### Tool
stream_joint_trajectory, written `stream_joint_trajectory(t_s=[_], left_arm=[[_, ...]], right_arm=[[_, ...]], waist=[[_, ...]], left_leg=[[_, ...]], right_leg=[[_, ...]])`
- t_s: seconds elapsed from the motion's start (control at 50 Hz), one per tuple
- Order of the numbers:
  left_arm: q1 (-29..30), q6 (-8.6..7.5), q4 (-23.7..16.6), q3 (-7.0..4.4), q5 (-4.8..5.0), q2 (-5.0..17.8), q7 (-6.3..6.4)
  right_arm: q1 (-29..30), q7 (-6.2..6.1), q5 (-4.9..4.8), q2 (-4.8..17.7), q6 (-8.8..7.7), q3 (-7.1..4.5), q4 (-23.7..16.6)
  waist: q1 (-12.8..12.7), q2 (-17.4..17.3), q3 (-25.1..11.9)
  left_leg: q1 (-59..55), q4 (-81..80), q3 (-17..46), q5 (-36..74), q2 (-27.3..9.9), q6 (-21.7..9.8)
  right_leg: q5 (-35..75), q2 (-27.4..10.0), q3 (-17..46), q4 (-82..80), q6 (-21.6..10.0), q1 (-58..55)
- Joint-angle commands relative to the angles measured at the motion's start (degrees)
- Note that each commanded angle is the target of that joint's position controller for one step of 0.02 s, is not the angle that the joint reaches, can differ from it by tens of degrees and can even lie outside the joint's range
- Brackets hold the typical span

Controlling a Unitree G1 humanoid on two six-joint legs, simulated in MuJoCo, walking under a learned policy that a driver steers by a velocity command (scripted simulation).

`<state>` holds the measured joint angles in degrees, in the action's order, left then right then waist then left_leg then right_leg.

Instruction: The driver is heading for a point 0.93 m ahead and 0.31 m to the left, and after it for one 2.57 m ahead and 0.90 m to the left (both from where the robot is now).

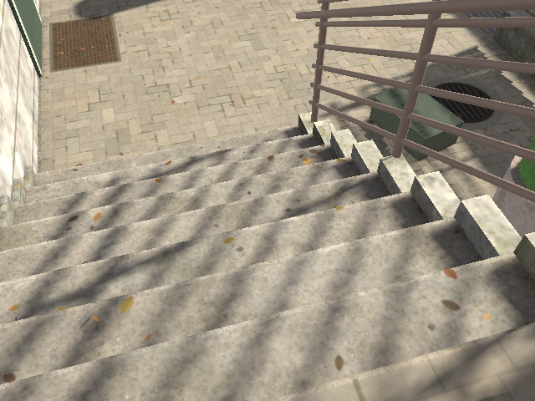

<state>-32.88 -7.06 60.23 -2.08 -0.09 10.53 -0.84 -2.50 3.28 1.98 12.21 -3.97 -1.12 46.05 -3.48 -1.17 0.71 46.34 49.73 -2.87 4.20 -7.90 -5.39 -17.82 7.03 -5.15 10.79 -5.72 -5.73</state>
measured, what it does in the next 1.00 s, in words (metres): goes down, turning left: left foot, then right foot 0.17 m lower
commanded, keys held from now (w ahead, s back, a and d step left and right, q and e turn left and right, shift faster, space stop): w+shift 0.32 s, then w+q+shift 0.68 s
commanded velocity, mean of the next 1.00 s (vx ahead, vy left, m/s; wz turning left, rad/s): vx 1.00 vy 0.00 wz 0.46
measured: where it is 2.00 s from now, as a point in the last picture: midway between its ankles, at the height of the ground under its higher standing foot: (228, 263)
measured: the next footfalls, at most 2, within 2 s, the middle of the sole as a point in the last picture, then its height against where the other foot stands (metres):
left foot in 0.16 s outside the picture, level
right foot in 0.66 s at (335, 329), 0.17 m lower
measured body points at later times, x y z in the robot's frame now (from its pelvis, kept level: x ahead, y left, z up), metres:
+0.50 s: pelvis +0.47 +0.01 -0.01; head +0.48 +0.01 +0.44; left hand +0.68 +0.26 -0.09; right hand +0.35 -0.25 -0.14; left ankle +0.32 +0.08 -0.73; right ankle +0.69 -0.16 -0.69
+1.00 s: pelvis +0.89 +0.02 -0.28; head +0.89 +0.03 +0.17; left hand +0.68 +0.20 -0.42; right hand +1.16 -0.14 -0.37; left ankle +1.01 +0.13 -0.97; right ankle +0.75 -0.14 -0.89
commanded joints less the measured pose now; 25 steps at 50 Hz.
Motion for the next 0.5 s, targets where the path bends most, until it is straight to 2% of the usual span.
stream_joint_trajectory(t_s=[0.02,0.04,0.08,0.1,0.12,0.14,0.16,0.18,0.2,0.22,0.24,0.26,0.28,0.3,0.32,0.34,0.36,0.38,0.4,0.42,0.44,0.46,0.48,0.5], left_arm=[[1.2,-1.70,-3.8,-0.42,0.96,7.8,0.77],[0.0,-1.48,-3.2,-0.46,0.79,8.9,0.89],[0.4,-0.98,-3.2,-0.81,0.05,11.5,1.12],[1.2,-0.30,-3.2,-1.14,-0.59,12.7,1.71],[2.1,0.70,-3.0,-1.51,-1.50,14.0,2.38],[4.4,1.64,-3.2,-1.93,-1.68,15.3,3.06],[5.1,2.08,-4.4,-1.58,-1.83,12.3,3.30],[-3.3,1.28,-5.7,0.16,1.42,2.0,1.65],[1.5,0.68,-6.2,-0.93,1.80,8.3,2.25],[9.0,0.07,-8.5,-1.28,1.96,9.6,2.48],[11.6,0.04,-9.4,-1.15,1.15,9.0,2.28],[13.4,0.90,-10.1,-1.10,0.08,7.8,1.98],[12.2,2.48,-9.6,-1.13,-0.92,6.6,1.48],[13.1,3.99,-10.2,-1.09,-1.17,5.7,1.19],[14.9,4.99,-11.6,-0.96,-1.56,4.6,0.76],[17.9,5.62,-13.0,-1.03,-2.15,5.9,0.55],[21.7,5.83,-15.0,-1.08,-2.84,6.8,0.10],[25.3,5.71,-16.3,-0.62,-2.94,6.4,-0.62],[25.0,5.88,-15.4,-0.17,-3.24,5.6,-1.21],[20.9,5.39,-12.3,-0.98,-2.46,6.8,-1.61],[26.8,4.34,-15.1,-1.93,-1.58,8.7,-1.26],[32.7,3.61,-16.8,-2.05,-2.07,9.9,-1.17],[35.2,3.20,-18.2,-1.36,-3.14,8.7,-1.39],[34.6,3.13,-17.7,-1.31,-2.99,8.5,-2.05]], right_arm=[[8.5,0.92,-0.79,2.2,-0.83,0.55,-5.1],[9.5,0.97,-0.99,2.7,-0.77,0.47,-5.5],[5.9,0.33,-0.86,5.3,-0.64,-0.49,-4.8],[1.0,-0.39,-0.68,6.9,-0.31,-1.02,-3.4],[-9.0,-1.24,-0.95,9.4,-0.09,-2.10,-0.7],[-20.9,-2.25,-0.86,11.0,0.09,-3.23,3.0],[-30.4,-3.43,-0.09,15.0,0.22,-4.73,4.1],[-28.0,-2.88,0.46,16.2,-0.12,-4.96,3.5],[-25.1,-1.87,-0.88,13.2,-0.03,-5.25,3.4],[-21.5,-1.79,-0.73,11.3,-0.57,-4.70,3.9],[-18.8,-1.55,-0.23,8.6,-1.06,-4.13,4.2],[-17.6,-1.66,0.06,6.8,-1.60,-3.57,4.7],[-18.0,-2.04,-0.15,5.1,-2.12,-2.76,5.4],[-18.8,-2.23,-0.67,4.6,-2.92,-2.30,6.1],[-18.3,-2.30,-1.50,5.7,-3.61,-2.38,6.1],[-19.7,-2.24,-2.11,6.8,-3.99,-2.43,6.2],[-21.1,-2.39,-2.47,7.8,-3.95,-2.39,6.4],[-22.3,-2.52,-3.11,8.8,-3.74,-2.58,6.5],[-23.2,-2.44,-2.50,10.0,-3.28,-3.14,6.6],[-25.7,-2.34,-1.63,11.6,-3.06,-3.40,6.9],[-29.0,-3.19,-2.31,8.9,-3.38,-2.63,8.1],[-31.9,-3.75,-2.38,9.5,-3.42,-2.55,8.1],[-29.7,-4.37,-2.19,9.4,-3.69,-2.44,7.6],[-27.9,-4.40,-2.13,8.8,-3.38,-2.07,6.7]], waist=[[1.6,0.1,11.3],[1.3,1.3,10.4],[3.5,5.9,4.4],[6.3,8.6,1.0],[11.2,10.0,-4.0],[17.1,9.4,-8.1],[20.0,3.6,-14.1],[9.2,-15.2,-22.6],[11.4,-3.7,-21.4],[10.4,-1.6,-11.9],[8.0,2.0,-5.1],[5.7,3.1,-1.5],[3.3,3.2,0.9],[2.1,1.7,3.0],[0.6,0.9,5.3],[1.0,-0.9,6.3],[1.5,-0.7,7.3],[2.2,-1.4,7.2],[2.7,-1.5,5.8],[3.2,-0.4,2.2],[4.4,0.2,4.5],[7.4,0.9,4.3],[7.0,2.0,5.6],[7.4,2.3,3.9]], left_leg=[[-12.7,-13.9,-4.7,9.2,3.9,-1.1],[-13.7,-16.7,-5.7,9.1,5.4,-1.7],[-23.2,-17.0,-7.0,4.0,10.9,-2.1],[-27.7,-15.7,-6.7,-2.2,13.1,-2.8],[-36.8,-14.6,-5.0,-7.8,14.4,-4.0],[-47.2,-17.6,-2.6,-10.7,12.6,-5.3],[-58.2,-17.7,10.0,-23.2,1.4,-7.7],[-76.9,-23.3,42.8,-25.0,-15.3,-15.9],[-73.8,-28.0,45.6,-21.1,-13.3,-17.2],[-65.3,-29.8,35.6,-15.5,-11.6,-15.6],[-54.2,-32.2,29.6,-10.5,-9.8,-14.1],[-46.5,-33.5,24.7,-9.9,-7.4,-12.3],[-39.3,-34.9,20.5,-10.6,-5.3,-10.5],[-35.6,-36.5,17.7,-11.3,-3.5,-9.4],[-32.6,-37.9,15.1,-11.4,-2.1,-8.6],[-30.6,-38.7,13.8,-7.8,-0.3,-9.2],[-29.2,-38.9,12.4,-3.0,0.8,-9.8],[-28.6,-39.4,11.7,-1.4,1.6,-10.0],[-28.0,-37.8,10.7,4.3,1.6,-10.0],[-30.5,-34.0,11.2,6.9,0.3,-10.3],[-37.9,-30.3,13.1,0.9,1.8,-9.1],[-42.3,-28.7,15.5,-2.6,1.4,-9.0],[-35.0,-27.0,14.7,-11.8,4.0,-7.5],[-30.8,-25.4,14.3,-13.1,4.5,-6.9]], right_leg=[[36.9,-13.9,5.0,-11.8,-2.3,15.3],[42.6,-14.9,4.4,-11.5,-2.0,10.1],[64.8,-15.2,1.7,-3.7,-0.3,3.9],[75.3,-16.3,1.3,4.0,0.3,0.9],[79.4,-17.4,1.2,16.6,0.4,0.5],[73.8,-17.4,0.8,33.1,0.0,4.2],[54.4,-13.7,0.0,56.2,-1.1,13.4],[-8.0,-1.9,5.6,80.4,1.8,37.9],[-4.3,-3.5,11.6,83.1,-0.3,46.1],[-0.4,-6.9,11.8,79.6,-1.1,48.6],[1.1,-8.9,11.9,73.9,-1.8,45.9],[1.4,-10.7,13.1,69.4,-1.8,43.4],[1.2,-11.6,13.1,64.2,-1.3,39.1],[0.1,-12.0,12.8,59.7,-0.6,37.9],[1.8,-13.1,12.6,53.1,0.5,38.5],[6.0,-13.9,10.0,47.2,1.5,38.3],[10.4,-13.7,7.6,41.0,2.4,38.0],[14.4,-13.3,5.4,36.0,2.9,36.7],[18.7,-12.6,4.0,36.6,3.7,33.8],[27.4,-12.3,3.7,41.5,3.0,32.2],[35.1,-14.6,8.1,34.8,2.0,43.5],[35.8,-13.4,6.8,32.5,2.2,47.7],[44.6,-13.0,6.8,25.5,2.3,42.1],[50.1,-11.5,5.1,24.6,2.4,34.4]])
